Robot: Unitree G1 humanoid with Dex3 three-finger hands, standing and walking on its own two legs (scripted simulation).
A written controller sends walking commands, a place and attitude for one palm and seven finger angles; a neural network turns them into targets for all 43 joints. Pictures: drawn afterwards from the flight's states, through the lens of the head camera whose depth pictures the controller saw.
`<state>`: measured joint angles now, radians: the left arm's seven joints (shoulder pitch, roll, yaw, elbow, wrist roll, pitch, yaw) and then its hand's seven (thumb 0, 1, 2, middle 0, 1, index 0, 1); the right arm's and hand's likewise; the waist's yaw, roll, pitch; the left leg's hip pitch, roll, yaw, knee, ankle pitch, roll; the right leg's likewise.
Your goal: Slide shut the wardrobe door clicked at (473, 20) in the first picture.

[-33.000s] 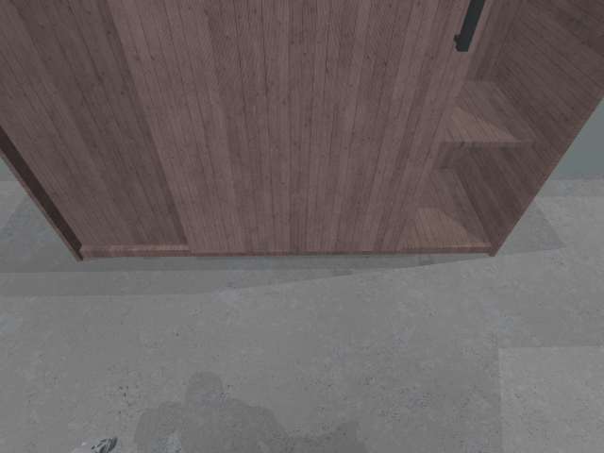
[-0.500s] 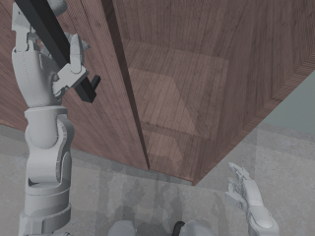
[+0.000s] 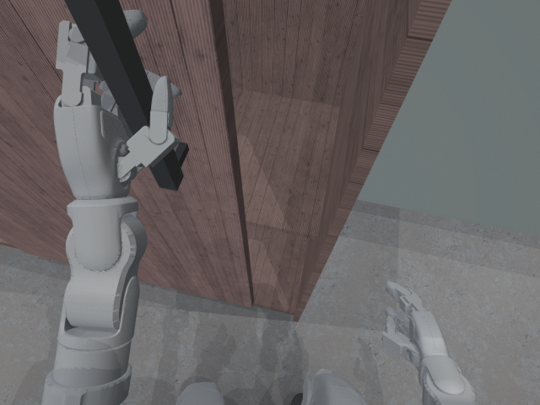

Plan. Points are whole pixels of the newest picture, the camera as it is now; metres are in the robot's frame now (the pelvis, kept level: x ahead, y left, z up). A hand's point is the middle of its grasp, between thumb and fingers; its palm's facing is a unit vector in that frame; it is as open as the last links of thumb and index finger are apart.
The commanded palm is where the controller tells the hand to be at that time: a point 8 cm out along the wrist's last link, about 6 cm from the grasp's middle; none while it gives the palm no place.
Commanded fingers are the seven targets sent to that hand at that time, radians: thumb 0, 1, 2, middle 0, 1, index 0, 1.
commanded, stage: step sideways, sliding the door along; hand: left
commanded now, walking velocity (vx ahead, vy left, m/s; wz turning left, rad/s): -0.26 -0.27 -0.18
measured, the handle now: (139, 68) +0.36 +0.18 +0.27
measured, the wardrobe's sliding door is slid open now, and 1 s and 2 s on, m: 0.15 0.00 0.00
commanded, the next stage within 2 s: stop walking and hold the door there in 0.92 s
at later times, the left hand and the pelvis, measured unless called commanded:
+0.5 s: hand (290, 154) +0.31 +0.04 +0.24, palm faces +0.22 -0.98 -0.04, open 7.1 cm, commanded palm +0.28 +0.03 +0.24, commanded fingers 0.00 0.90 0.90 -0.45 -1.40 -0.45 -1.40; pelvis -0.07 -0.11 -0.01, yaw -7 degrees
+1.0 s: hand (332, 159) +0.31 +0.01 +0.24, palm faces +0.32 -0.94 -0.04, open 6.9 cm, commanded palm +0.27 -0.02 +0.25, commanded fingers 0.00 0.90 0.90 -0.45 -1.40 -0.45 -1.40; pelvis -0.09 -0.18 +0.00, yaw -7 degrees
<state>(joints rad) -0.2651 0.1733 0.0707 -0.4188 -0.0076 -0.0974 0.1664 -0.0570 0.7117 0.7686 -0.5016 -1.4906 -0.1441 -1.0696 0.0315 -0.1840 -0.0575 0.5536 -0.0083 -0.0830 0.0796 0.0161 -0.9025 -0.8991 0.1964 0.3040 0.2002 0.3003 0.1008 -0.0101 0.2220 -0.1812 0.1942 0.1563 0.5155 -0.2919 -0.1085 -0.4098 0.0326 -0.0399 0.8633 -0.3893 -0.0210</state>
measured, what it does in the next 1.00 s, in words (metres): steps to the right: right foot, then left foot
